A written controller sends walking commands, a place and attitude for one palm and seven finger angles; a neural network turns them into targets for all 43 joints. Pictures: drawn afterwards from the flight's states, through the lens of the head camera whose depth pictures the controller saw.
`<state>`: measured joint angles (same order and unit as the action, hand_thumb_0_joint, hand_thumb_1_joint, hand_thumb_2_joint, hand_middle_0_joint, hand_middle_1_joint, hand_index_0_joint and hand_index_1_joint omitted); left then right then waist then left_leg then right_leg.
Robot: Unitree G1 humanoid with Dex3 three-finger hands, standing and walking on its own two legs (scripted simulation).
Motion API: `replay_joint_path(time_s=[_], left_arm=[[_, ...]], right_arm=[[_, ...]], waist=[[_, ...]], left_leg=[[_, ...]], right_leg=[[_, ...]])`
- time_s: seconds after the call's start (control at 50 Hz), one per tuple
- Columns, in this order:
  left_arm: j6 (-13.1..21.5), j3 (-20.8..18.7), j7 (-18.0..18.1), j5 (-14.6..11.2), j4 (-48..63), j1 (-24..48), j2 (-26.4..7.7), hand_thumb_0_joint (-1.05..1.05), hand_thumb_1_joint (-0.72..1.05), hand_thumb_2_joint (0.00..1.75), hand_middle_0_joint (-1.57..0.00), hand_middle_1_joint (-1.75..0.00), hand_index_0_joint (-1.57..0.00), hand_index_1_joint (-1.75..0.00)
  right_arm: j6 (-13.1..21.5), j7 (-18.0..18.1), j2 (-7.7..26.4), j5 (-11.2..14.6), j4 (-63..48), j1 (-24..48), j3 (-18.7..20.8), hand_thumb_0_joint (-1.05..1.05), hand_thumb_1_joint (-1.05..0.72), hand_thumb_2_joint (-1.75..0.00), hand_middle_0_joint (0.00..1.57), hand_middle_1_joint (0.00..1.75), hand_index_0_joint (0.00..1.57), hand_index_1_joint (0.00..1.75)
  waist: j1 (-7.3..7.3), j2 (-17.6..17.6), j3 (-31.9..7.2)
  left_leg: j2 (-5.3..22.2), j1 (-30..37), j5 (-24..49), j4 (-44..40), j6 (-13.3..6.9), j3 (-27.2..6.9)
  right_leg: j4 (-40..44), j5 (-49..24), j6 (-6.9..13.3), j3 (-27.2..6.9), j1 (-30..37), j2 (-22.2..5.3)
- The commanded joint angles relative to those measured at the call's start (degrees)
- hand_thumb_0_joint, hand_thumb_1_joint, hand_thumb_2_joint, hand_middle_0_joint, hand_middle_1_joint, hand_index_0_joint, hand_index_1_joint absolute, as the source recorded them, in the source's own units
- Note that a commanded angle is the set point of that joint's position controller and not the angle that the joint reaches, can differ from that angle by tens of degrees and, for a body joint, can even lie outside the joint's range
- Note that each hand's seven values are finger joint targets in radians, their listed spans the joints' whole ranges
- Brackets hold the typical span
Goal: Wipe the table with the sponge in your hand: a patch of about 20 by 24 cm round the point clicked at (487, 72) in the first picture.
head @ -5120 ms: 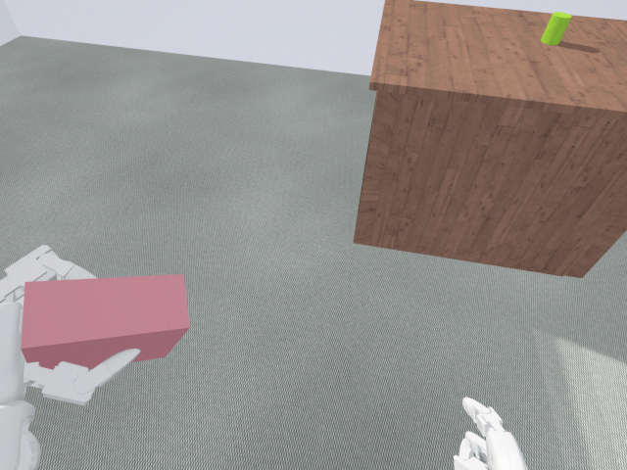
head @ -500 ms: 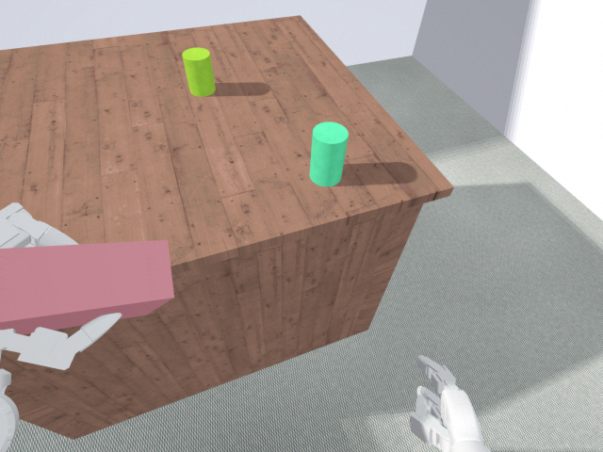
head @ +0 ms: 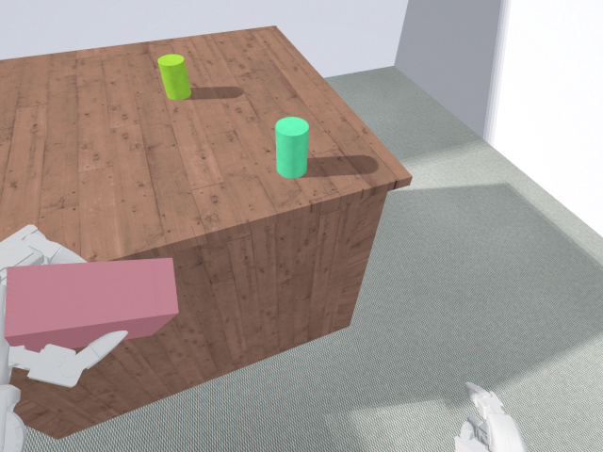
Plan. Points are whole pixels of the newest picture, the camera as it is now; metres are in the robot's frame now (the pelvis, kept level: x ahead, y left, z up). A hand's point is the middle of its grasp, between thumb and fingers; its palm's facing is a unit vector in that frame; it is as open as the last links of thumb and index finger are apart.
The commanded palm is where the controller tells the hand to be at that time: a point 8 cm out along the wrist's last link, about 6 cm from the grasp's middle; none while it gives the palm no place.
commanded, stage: come to a stop and stand still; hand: left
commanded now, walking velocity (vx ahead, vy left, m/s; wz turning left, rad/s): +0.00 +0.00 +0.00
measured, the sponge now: (118, 305) +0.23 +0.20 +0.15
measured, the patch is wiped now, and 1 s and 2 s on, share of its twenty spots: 0.00 0.00 0.00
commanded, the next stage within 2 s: look again from close up in 0.62 s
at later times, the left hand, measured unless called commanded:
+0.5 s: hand (45, 351) +0.17 +0.23 +0.17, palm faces +0.37 -0.82 -0.43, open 9.3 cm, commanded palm +0.12 +0.28 +0.18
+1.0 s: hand (27, 352) +0.17 +0.25 +0.16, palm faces +0.31 -0.86 -0.40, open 9.3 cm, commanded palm +0.12 +0.30 +0.18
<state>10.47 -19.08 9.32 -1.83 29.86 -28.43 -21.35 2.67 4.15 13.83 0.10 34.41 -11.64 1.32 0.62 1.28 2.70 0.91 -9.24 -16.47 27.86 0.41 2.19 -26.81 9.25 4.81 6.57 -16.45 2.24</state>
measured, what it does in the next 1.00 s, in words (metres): shifts its weight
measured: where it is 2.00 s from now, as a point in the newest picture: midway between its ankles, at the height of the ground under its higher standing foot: outside the picture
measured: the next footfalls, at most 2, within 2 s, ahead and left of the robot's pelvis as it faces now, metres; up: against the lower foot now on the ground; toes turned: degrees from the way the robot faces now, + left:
left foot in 1.86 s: +0.21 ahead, +0.27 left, +0.00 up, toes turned -4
right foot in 1.98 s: +0.15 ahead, +0.01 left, +0.00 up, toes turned -3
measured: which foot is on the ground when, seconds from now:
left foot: down 0.00-1.00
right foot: down 0.00-1.00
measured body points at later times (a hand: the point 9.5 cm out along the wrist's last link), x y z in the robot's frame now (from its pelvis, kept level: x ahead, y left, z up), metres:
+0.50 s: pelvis -0.04 +0.00 +0.00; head -0.05 -0.01 +0.45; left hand +0.15 +0.28 +0.19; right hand +0.10 -0.23 -0.09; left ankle -0.02 +0.12 -0.74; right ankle +0.06 -0.06 -0.73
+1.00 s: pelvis -0.05 +0.03 +0.00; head -0.05 +0.02 +0.45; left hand +0.15 +0.30 +0.18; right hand +0.11 -0.20 -0.08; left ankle -0.02 +0.12 -0.74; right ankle +0.06 -0.06 -0.73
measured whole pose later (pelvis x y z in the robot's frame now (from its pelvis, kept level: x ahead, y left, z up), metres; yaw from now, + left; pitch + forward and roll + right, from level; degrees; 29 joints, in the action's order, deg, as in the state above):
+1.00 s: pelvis -0.05 +0.03 +0.00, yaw -2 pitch -4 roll +1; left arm 15.4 -17.5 3.9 -1.9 20.8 -22.5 -20.0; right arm 9.6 0.6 12.3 1.3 32.2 -14.5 -0.7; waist -1.8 0.1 4.5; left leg -1.9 -10.6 -13.7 28.5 -2.2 4.5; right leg -29.7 11.9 0.8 1.1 -19.2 1.5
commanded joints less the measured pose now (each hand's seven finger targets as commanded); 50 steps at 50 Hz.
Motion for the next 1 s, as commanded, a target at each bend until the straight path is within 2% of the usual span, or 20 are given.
replay_joint_path(time_s=[0.0,0.08,0.22,0.24,0.3,0.38,0.5,0.64,0.68,0.7,0.72,0.74,0.76,0.78,0.82,0.84,0.88,0.94,0.96,0.98], left_arm=[[4.1,-6.5,1.1,0.0,10.6,2.3,-8.4,0.0,0.1,1.3,-1.2,-1.6,-1.2,-1.6],[4.2,-4.6,0.6,0.8,7.5,8.9,-7.6,0.0,0.1,1.3,-1.2,-1.6,-1.2,-1.6],[2.5,-3.6,0.2,1.0,2.9,10.6,-7.9,0.0,0.1,1.3,-1.2,-1.6,-1.2,-1.6],[2.3,-4.0,0.3,1.1,3.3,10.4,-8.2,0.0,0.1,1.3,-1.2,-1.6,-1.2,-1.6],[2.4,-4.8,0.5,0.7,6.3,9.4,-8.9,0.0,0.1,1.3,-1.2,-1.6,-1.2,-1.6],[2.9,-6.1,0.8,0.9,9.6,7.1,-9.7,0.0,0.1,1.3,-1.2,-1.6,-1.2,-1.6],[2.6,-5.5,0.5,0.9,5.5,4.9,-8.0,0.0,0.1,1.3,-1.2,-1.6,-1.2,-1.6],[2.7,-4.0,0.4,1.5,5.5,7.7,-8.0,0.0,0.1,1.3,-1.2,-1.6,-1.2,-1.6],[2.9,-4.5,0.7,1.4,8.3,9.8,-8.9,0.0,0.1,1.3,-1.2,-1.6,-1.2,-1.6],[8.2,-39.1,0.1,8.9,23.0,70.5,-58.0,0.0,0.1,1.3,-1.2,-1.6,-1.2,-1.6],[6.5,-17.5,-2.6,3.4,-9.3,39.9,-24.7,0.0,0.1,1.3,-1.2,-1.6,-1.2,-1.6],[6.6,-15.9,-2.2,0.8,-8.2,22.3,-19.3,0.0,0.1,1.3,-1.2,-1.6,-1.2,-1.6],[5.8,-8.5,-3.0,-1.1,-13.2,17.0,-9.4,0.0,0.1,1.3,-1.2,-1.6,-1.2,-1.6],[7.3,-7.3,-3.7,-1.2,-6.8,16.5,-10.5,0.0,0.1,1.3,-1.2,-1.6,-1.2,-1.6],[9.1,-4.4,-4.3,-1.9,-1.4,10.0,-7.5,0.0,0.1,1.3,-1.2,-1.6,-1.2,-1.6],[9.3,-2.4,-4.3,-1.5,1.2,9.9,-6.0,0.0,0.1,1.3,-1.2,-1.6,-1.2,-1.6],[8.5,-2.1,-4.3,-1.0,3.2,11.5,-5.8,0.0,0.1,1.3,-1.2,-1.6,-1.2,-1.6],[7.4,-7.9,-3.9,-0.6,0.7,12.5,-10.6,0.0,0.1,1.3,-1.2,-1.6,-1.2,-1.6],[7.3,-11.6,-3.7,-0.6,1.3,14.4,-14.4,0.0,0.1,1.3,-1.2,-1.6,-1.2,-1.6],[7.5,-10.9,-4.0,-0.2,0.5,15.0,-12.5,0.0,0.1,1.3,-1.2,-1.6,-1.2,-1.6]], right_arm=[[3.2,0.2,4.3,0.1,-9.3,6.1,-0.3,0.0,-0.9,-0.9,0.2,0.3,0.2,0.3],[4.3,0.3,4.8,0.1,-8.6,5.0,0.1,0.0,-0.9,-0.9,0.2,0.3,0.2,0.3],[3.7,-0.7,3.9,-0.3,-7.6,3.4,0.0,0.0,-0.9,-0.9,0.2,0.3,0.2,0.3],[3.6,-0.8,3.5,-0.4,-7.5,3.5,-0.2,0.0,-0.9,-0.9,0.2,0.3,0.2,0.3],[3.1,-0.8,3.5,-0.8,-7.7,3.9,-0.8,0.0,-0.9,-0.9,0.2,0.3,0.2,0.3],[2.9,-0.5,3.6,-0.7,-9.0,4.2,-0.7,0.0,-0.9,-0.9,0.2,0.3,0.2,0.3],[3.5,-0.4,4.1,-0.3,-8.7,3.7,-0.4,0.0,-0.9,-0.9,0.2,0.3,0.2,0.3],[4.1,-0.5,4.4,0.0,-7.8,3.3,0.1,0.0,-0.9,-0.9,0.2,0.3,0.2,0.3],[4.2,-0.4,4.3,-0.3,-7.7,3.4,0.0,0.0,-0.9,-0.9,0.2,0.3,0.2,0.3],[7.4,-0.4,4.0,-0.9,-4.9,-7.3,0.9,0.0,-0.9,-0.9,0.2,0.3,0.2,0.3],[6.7,-0.5,-0.5,-0.3,-3.2,-1.8,-0.8,0.0,-0.9,-0.9,0.2,0.3,0.2,0.3],[7.4,-0.4,0.9,0.5,-7.9,0.7,0.0,0.0,-0.9,-0.9,0.2,0.3,0.2,0.3],[8.5,-1.3,2.1,0.8,-8.7,4.2,-0.3,0.0,-0.9,-0.9,0.2,0.3,0.2,0.3],[8.3,-1.4,3.8,0.5,-9.8,2.7,0.6,0.0,-0.9,-0.9,0.2,0.3,0.2,0.3],[8.8,-2.8,4.1,0.6,-9.4,2.1,0.0,0.0,-0.9,-0.9,0.2,0.3,0.2,0.3],[9.2,-3.6,3.6,1.2,-9.6,2.1,-0.4,0.0,-0.9,-0.9,0.2,0.3,0.2,0.3],[9.8,-4.2,3.9,1.7,-10.5,3.2,-0.5,0.0,-0.9,-0.9,0.2,0.3,0.2,0.3],[10.1,-3.3,4.6,1.5,-11.3,3.1,0.1,0.0,-0.9,-0.9,0.2,0.3,0.2,0.3],[10.0,-3.1,4.9,1.3,-11.7,3.5,0.1,0.0,-0.9,-0.9,0.2,0.3,0.2,0.3],[10.1,-3.0,4.4,1.0,-11.9,3.9,-0.1,0.0,-0.9,-0.9,0.2,0.3,0.2,0.3]], waist=[[-1.4,-13.8,-5.6],[-1.1,-7.6,-2.5],[-0.53,5.1,-4.1],[-0.47,5.3,-5.1],[-0.6,-1.0,-6.8],[-1.15,-5.8,-5.6],[-0.97,-4.8,-5.2],[-0.62,-0.7,-4.9],[-0.31,-0.9,-5.0],[-0.03,12.5,2.2],[-0.75,6.9,-15.5],[-5.35,6.3,-7.8],[-4.32,-4.6,-8.3],[-4.0,-9.1,-7.6],[-4.17,-13.9,-6.4],[-4.02,-12.9,-5.7],[-3.51,-5.0,-4.9],[-3.84,6.3,-4.5],[-3.6,3.6,-2.6],[-3.09,3.0,-1.7]], left_leg=[[10.7,-12.1,4.7,-11.3,-3.4,-8.5],[6.8,-16.9,-9.2,-10.3,-2.3,-5.0],[0.2,-6.8,-8.1,2.7,-1.7,-1.5],[0.1,-5.4,-6.9,3.3,-1.8,-1.5],[1.3,-4.8,-5.6,-4.0,-2.1,-3.4],[4.8,-14.9,-13.6,-12.7,-3.0,-6.9],[4.6,-15.7,-9.9,-11.1,-2.2,-5.4],[1.7,-11.1,-10.1,-4.2,-2.0,-3.3],[1.5,-9.1,-7.7,-4.8,-1.7,-3.8],[-1.7,-6.5,-0.6,3.6,-0.8,1.8],[-0.9,-4.1,-1.0,4.1,-3.0,-0.1],[-2.6,-4.5,-4.0,5.0,-2.4,0.7],[-1.5,-1.2,-6.5,-1.1,-2.0,0.4],[-1.8,-2.3,-10.3,-2.8,-2.3,0.9],[0.2,-11.2,-14.2,-8.4,-3.6,-1.2],[1.2,-15.1,-14.2,-10.1,-4.0,-2.5],[4.2,-18.0,-13.7,-13.2,-4.0,-4.9],[4.9,-19.6,-17.2,-12.5,-4.0,-5.4],[4.5,-19.0,-19.5,-13.1,-3.8,-5.1],[4.8,-21.0,-21.3,-13.7,-4.4,-6.2]], right_leg=[[1.0,0.6,-5.0,-8.7,11.7,-5.4],[4.8,5.3,-5.1,-11.3,11.5,-5.6],[19.6,27.0,-3.3,-20.2,-0.1,-12.4],[19.8,26.6,-2.8,-19.9,-0.3,-13.0],[15.3,20.7,-3.1,-15.1,2.9,-10.1],[9.6,16.4,-5.2,-11.9,11.5,-5.3],[8.7,10.3,-5.2,-11.3,13.0,-4.8],[14.5,20.9,-4.0,-16.3,5.3,-8.3],[14.0,19.3,-3.8,-15.1,4.5,-8.0],[18.7,10.3,-14.6,-13.9,-7.0,-6.5],[11.2,12.8,-8.4,-9.9,5.8,-11.6],[19.1,17.7,-8.8,-19.4,3.3,-10.2],[16.5,21.6,-3.5,-18.7,3.1,-11.3],[15.3,24.9,-3.9,-18.6,1.5,-10.1],[8.8,21.6,-5.9,-16.1,9.7,-7.7],[4.7,17.6,-6.4,-14.7,13.2,-6.1],[-2.2,10.0,-5.8,-9.8,16.2,-3.2],[-1.7,14.4,-6.0,-9.7,14.7,-3.3],[-0.7,18.5,-5.9,-10.6,11.1,-2.8],[-1.0,18.8,-5.6,-10.5,11.2,-3.2]])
